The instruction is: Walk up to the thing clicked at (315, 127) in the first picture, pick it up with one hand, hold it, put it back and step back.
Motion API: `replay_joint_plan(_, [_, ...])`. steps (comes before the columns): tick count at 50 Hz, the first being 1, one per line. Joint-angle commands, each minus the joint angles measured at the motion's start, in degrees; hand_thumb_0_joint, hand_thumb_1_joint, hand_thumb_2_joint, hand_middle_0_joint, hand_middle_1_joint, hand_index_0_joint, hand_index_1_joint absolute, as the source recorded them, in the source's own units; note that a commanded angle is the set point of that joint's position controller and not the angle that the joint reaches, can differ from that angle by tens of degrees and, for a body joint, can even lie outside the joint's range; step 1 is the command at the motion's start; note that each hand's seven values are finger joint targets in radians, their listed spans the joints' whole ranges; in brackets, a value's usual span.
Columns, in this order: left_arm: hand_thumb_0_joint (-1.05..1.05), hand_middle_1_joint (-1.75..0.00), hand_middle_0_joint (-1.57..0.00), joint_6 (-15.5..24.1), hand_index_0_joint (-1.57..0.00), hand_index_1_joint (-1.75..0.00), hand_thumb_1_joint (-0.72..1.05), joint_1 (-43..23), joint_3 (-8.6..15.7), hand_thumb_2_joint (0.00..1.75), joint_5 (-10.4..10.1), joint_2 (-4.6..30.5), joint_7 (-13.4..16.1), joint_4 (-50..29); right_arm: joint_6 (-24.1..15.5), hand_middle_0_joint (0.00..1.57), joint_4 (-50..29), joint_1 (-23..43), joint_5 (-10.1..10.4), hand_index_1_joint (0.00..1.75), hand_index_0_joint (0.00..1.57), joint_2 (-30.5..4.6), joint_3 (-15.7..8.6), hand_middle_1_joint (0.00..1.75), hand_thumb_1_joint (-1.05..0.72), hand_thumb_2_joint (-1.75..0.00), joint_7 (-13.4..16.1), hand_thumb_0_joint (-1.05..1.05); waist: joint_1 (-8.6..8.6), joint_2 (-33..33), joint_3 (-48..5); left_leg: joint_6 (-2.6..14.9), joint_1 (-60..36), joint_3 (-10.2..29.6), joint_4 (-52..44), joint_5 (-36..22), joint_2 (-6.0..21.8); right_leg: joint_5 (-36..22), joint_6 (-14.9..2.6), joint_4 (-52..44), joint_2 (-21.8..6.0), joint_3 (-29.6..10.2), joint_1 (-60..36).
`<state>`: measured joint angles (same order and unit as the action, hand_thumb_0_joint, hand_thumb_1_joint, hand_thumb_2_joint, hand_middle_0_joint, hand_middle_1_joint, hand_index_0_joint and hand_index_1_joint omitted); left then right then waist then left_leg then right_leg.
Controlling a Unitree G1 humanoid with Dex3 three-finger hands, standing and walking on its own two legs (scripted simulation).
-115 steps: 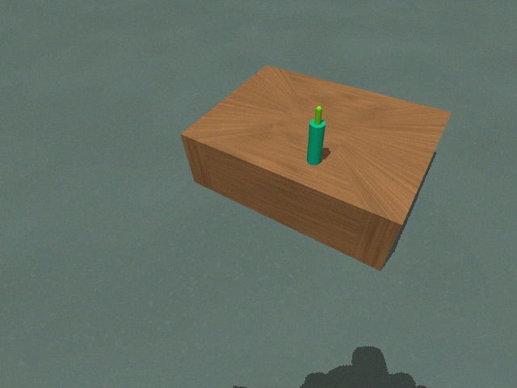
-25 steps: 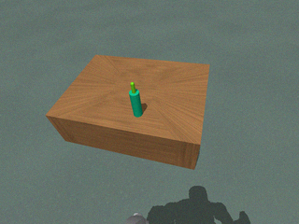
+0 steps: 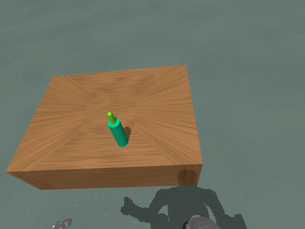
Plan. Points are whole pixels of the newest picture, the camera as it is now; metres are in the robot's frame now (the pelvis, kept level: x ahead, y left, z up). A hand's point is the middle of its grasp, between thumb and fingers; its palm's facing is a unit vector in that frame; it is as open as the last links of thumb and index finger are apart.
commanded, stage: walk up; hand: left
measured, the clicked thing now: (116, 129) +0.62 +0.20 -0.29
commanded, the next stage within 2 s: stand in 1.98 s
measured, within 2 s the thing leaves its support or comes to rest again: neither
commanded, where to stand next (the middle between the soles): +0.15 +0.05 m, yaw -5 degrees
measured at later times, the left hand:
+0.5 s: hand out of the picture +0.18 +0.34 -0.17, palm faces -0.07 -0.93 -0.37, open 7.4 cm
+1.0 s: hand out of the picture +0.19 +0.32 -0.14, palm faces -0.14 -0.91 -0.39, open 7.4 cm
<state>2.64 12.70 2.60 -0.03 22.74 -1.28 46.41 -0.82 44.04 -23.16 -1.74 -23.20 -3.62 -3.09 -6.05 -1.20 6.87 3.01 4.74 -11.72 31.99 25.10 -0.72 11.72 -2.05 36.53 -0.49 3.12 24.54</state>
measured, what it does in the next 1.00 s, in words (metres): walks ahead: right foot, then left foot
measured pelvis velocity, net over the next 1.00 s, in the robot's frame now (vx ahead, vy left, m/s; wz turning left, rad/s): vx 0.08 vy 0.06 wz -0.15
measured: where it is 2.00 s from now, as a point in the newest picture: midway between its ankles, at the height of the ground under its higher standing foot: outside the picture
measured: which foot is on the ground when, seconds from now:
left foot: down 0.00-0.04, up 0.06-0.40, down 0.42-1.00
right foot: up 0.00-0.00, down 0.02-0.44, up 0.46-0.76, down 0.78-1.00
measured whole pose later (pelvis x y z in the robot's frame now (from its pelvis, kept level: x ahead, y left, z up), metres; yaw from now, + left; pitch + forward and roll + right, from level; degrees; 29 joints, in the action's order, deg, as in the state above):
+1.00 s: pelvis +0.08 +0.06 +0.00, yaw -9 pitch -3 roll +0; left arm -1.1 10.7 2.7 1.3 21.4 -1.0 56.9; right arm -1.2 56.0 -10.7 0.1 -22.3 -1.4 -0.1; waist 0.1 -1.4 4.6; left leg -1.3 18.7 -0.9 37.8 15.5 2.3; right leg 22.3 0.9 39.9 -1.2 -1.4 14.3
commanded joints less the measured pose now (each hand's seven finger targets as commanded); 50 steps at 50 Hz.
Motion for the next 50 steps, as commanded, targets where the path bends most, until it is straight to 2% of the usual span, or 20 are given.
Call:
replay_joint_plan(1, [0.0, -0.3, -0.2, 3.0, -0.2, -0.3, 0.9, 15.5, 6.4, 0.9, 0.4, 16.6, 2.6, -1.0, -1.3, 0.2, -6.8, 0.2, 0.6, 0.3, 0.2, -8.2, -2.4, 0.3, -0.9, -0.9, 0.7, 0.0, 10.76, 10.6, -13.0, 0.14, 15.4, 6.8, 20.9, -22.4, 6.9, 2.4, -4.29, -12.8, -5.7, -13.3, -30.6])
replay_joint_plan(2, [0.0, -0.3, -0.2, 3.2, -0.2, -0.3, 0.9, 16.5, 7.0, 0.9, 0.1, 19.6, 3.1, -2.4, -1.0, 0.2, -6.3, -4.1, 0.4, 0.3, 0.2, -6.2, -1.5, 0.3, -0.9, -0.9, 0.6, 0.0, 9.45, 17.2, -16.3, -1.9, 27.2, 8.5, 30.9, 5.9, 1.0, 3.0, -9.07, -14.4, -21.1, -37.3, -38.2])
replay_joint_plan(3, [0.0, -0.3, -0.2, 2.7, -0.2, -0.3, 0.9, 13.4, 6.8, 0.9, -0.5, 19.9, 3.3, -3.2, 0.1, 0.2, -5.5, -2.5, -0.2, 0.3, 0.2, -13.7, -3.2, 0.3, -0.9, -0.9, 1.2, 0.0, 9.99, 9.7, -13.0, -2.19, 30.6, 14.3, 36.6, 9.5, 1.7, 11.8, -15.0, -17.5, -24.4, -46.2, -32.2])
replay_joint_plan(4, [0.0, -0.3, -0.2, 2.5, -0.2, -0.3, 0.9, 11.0, 6.8, 0.9, -0.7, 19.7, 3.5, -3.8, 0.5, 0.2, -4.7, -1.2, -0.4, 0.3, 0.2, -14.9, -3.8, 0.3, -0.9, -0.9, 1.6, 0.0, 9.31, 7.4, -9.1, -2.1, 30.8, 15.9, 38.6, 9.8, 3.6, 16.7, -16.26, -19.4, -24.6, -44.8, -25.9])
replay_joint_plan(7, [0.0, -0.3, -0.2, 3.2, -0.2, -0.3, 0.9, 6.2, 5.3, 0.9, -0.9, 15.4, 3.4, -4.6, 0.7, 0.2, -2.1, -1.3, 0.8, 0.3, 0.2, -12.6, -3.2, 0.3, -0.9, -0.9, 0.8, 0.0, 5.92, 3.4, -1.9, -1.58, 27.5, 16.9, 33.9, -1.0, 6.1, 6.4, -8.41, -20.2, -14.9, -25.4, -15.5])
replay_joint_plan(12, [0.0, -0.3, -0.2, 3.3, -0.2, -0.3, 0.9, 3.0, 3.5, 0.9, 0.6, 12.1, 2.3, -5.1, 0.4, 0.2, -0.1, -0.4, 0.9, 0.3, 0.2, -8.3, -2.1, 0.3, -0.9, -0.9, 1.4, 0.0, 4.54, 9.2, -1.5, -3.16, 16.8, 11.6, 21.7, -6.1, 5.2, -20.5, -8.61, -15.9, -8.1, -10.0, -4.2])
replay_joint_plan(17, [0.0, -0.3, -0.2, 0.3, -0.2, -0.3, 0.9, 2.7, 3.4, 0.9, 1.2, 13.2, 1.9, -4.8, -0.8, 0.2, 1.3, 5.1, 1.7, 0.3, 0.2, -8.8, -2.5, 0.3, -0.9, -0.9, 3.0, 0.0, 7.21, 14.8, -5.6, -4.28, 11.8, 8.1, 11.3, -14.2, 2.8, -21.9, -8.96, -7.3, -7.0, -8.7, -4.2])
replay_joint_plan(20, [0.0, -0.3, -0.2, -1.9, -0.2, -0.3, 0.9, -0.2, 3.1, 0.9, 0.5, 12.6, 1.9, -5.6, -1.6, 0.2, 4.0, 0.7, 1.3, 0.3, 0.2, -9.8, -3.1, 0.3, -0.9, -0.9, 4.2, 0.0, 3.96, 9.6, -8.3, -2.68, 2.6, 8.5, 0.7, -18.1, 1.4, -9.7, -6.84, 2.0, -6.2, -11.0, 0.8])
replay_joint_plan(21, [0.0, -0.3, -0.2, -2.3, -0.2, -0.3, 0.9, 1.8, 2.2, 0.9, 0.0, 9.8, 2.0, -5.3, -2.2, 0.2, 4.3, 0.3, 0.6, 0.3, 0.2, -12.6, -3.6, 0.3, -0.9, -0.9, 4.5, 0.0, 3.7, 1.2, -8.4, -1.2, 1.9, 14.8, -5.0, -18.3, 6.0, -1.0, -3.91, 7.2, -2.6, -10.4, 2.7])
replay_joint_plan(22, [0.0, -0.3, -0.2, -2.8, -0.2, -0.3, 0.9, 4.5, 1.2, 0.9, -0.9, 6.7, 2.1, -4.9, -2.8, 0.2, 3.2, 2.2, -0.3, 0.3, 0.2, -16.4, -3.9, 0.3, -0.9, -0.9, 4.6, 0.0, 5.02, -10.0, -9.4, 2.35, 2.2, 32.8, -10.7, -19.9, 19.8, 11.7, -0.51, 16.3, 4.1, -8.6, 6.2])
replay_joint_plan(24, [0.0, -0.3, -0.2, -3.9, -0.2, -0.3, 0.9, 6.1, 2.2, 0.9, -0.4, 11.3, 3.3, -1.4, -2.7, 0.2, 1.4, 9.8, 0.8, 0.3, 0.2, -18.2, -4.0, 0.3, -0.9, -0.9, 4.6, 0.0, 6.26, -10.5, -9.7, 12.07, 7.4, 40.7, -11.6, -16.9, 27.0, 22.6, 0.19, 25.8, 1.5, -12.1, 2.7])
replay_joint_plan(28, [0.0, -0.3, -0.2, -4.0, -0.2, -0.3, 0.9, 4.4, 3.4, 0.9, -0.4, 12.1, 2.1, 1.3, -2.7, 0.2, 1.7, 12.0, 0.7, 0.3, 0.2, -15.0, -2.8, 0.3, -0.9, -0.9, 5.2, 0.0, 7.07, -12.0, -7.1, 7.18, 10.3, 22.7, -6.6, -26.3, 16.6, 18.1, 0.36, 26.9, 1.7, -11.5, 1.9])
replay_joint_plan(34, [0.0, -0.3, -0.2, -3.6, -0.2, -0.3, 0.9, 2.8, 2.9, 0.9, 0.4, 10.9, 1.4, 3.6, -1.9, 0.2, 1.4, 12.0, 0.3, 0.3, 0.2, -15.5, -3.0, 0.3, -0.9, -0.9, 4.9, 0.0, 5.4, -12.4, -9.1, 8.41, 8.1, 21.6, -5.2, -20.0, 16.9, 18.0, 1.82, 12.8, 0.2, -3.8, -2.4])
replay_joint_plan(38, [0.0, -0.3, -0.2, -2.7, -0.2, -0.3, 0.9, 7.1, 3.4, 0.9, 1.1, 9.0, 1.3, 7.2, -0.7, 0.2, 1.4, 15.9, 0.7, 0.3, 0.2, -15.0, -2.3, 0.3, -0.9, -0.9, 4.1, 0.0, 8.42, -9.9, -9.5, 6.32, 15.0, 19.2, -0.7, -12.7, 15.2, 9.0, 0.4, -5.5, 1.4, -0.5, -13.9])
replay_joint_plan(39, [0.0, -0.3, -0.2, -2.1, -0.2, -0.3, 0.9, 7.3, 3.9, 0.9, 1.8, 10.5, 1.6, 7.6, -0.5, 0.2, 1.5, 16.1, 1.2, 0.3, 0.2, -13.2, -1.6, 0.3, -0.9, -0.9, 4.0, 0.0, 9.16, -5.8, -9.5, 3.86, 17.4, 17.6, 3.3, -12.5, 13.5, 7.4, -0.63, -8.5, 0.4, -3.3, -16.3])
replay_joint_plan(41, [0.0, -0.3, -0.2, -1.3, -0.2, -0.3, 0.9, 0.1, 4.8, 0.9, 2.4, 16.8, 1.7, 4.7, -0.3, 0.2, 1.4, 16.9, 2.0, 0.3, 0.2, -7.7, -0.1, 0.3, -0.9, -0.9, 4.4, 0.0, 7.38, 11.9, -4.6, -2.08, 24.0, 10.8, 13.7, 2.5, 2.6, 14.8, -8.87, -18.1, -15.8, -30.6, -7.8])
replay_joint_plan(42, [0.0, -0.3, -0.2, -1.5, -0.2, -0.3, 0.9, -5.7, 4.6, 0.9, 2.6, 18.6, 1.5, 3.2, -0.4, 0.2, 3.3, 16.4, 1.7, 0.3, 0.2, -10.8, -1.3, 0.3, -0.9, -0.9, 4.8, 0.0, 6.69, 12.2, -3.3, -2.06, 14.0, 14.2, 18.2, 6.6, 3.5, 14.2, -12.36, -17.3, -18.9, -31.5, 3.3])
replay_joint_plan(45, [0.0, -0.3, -0.2, -1.6, -0.2, -0.3, 0.9, -11.1, 2.7, 0.9, 1.4, 11.6, 1.4, 3.0, -1.5, 0.2, 7.8, 10.9, 2.1, 0.3, 0.2, -10.7, -1.3, 0.3, -0.9, -0.9, 4.0, 0.0, 1.89, 7.7, -2.9, -1.56, 6.5, 11.5, 2.6, -12.1, 4.2, 4.4, -4.08, -9.9, -7.8, -11.4, 1.4])
replay_joint_plan(47, [0.0, -0.3, -0.2, -1.2, -0.2, -0.3, 0.9, -8.1, 2.5, 0.9, 0.9, 10.4, 1.2, 4.0, -2.1, 0.2, 8.5, 11.6, 1.9, 0.3, 0.2, -11.5, -1.0, 0.3, -0.9, -0.9, 4.1, 0.0, 4.28, 6.2, -7.8, 0.73, 3.6, 18.2, -1.7, -22.7, 8.7, -1.4, -1.47, -4.9, -4.6, -8.8, -3.2])
replay_joint_plan(50, [0.0, -0.3, -0.2, -1.4, -0.2, -0.3, 0.9, -4.1, 2.5, 0.9, 1.1, 10.9, 1.1, 6.7, -2.3, 0.2, 8.7, 16.1, 1.4, 0.3, 0.2, -12.3, -0.2, 0.3, -0.9, -0.9, 3.7, 0.0, 7.45, 5.9, -7.1, 1.3, 12.9, 20.3, -2.6, -11.3, 9.0, 10.2, -1.94, -10.2, -4.6, -10.7, -10.5])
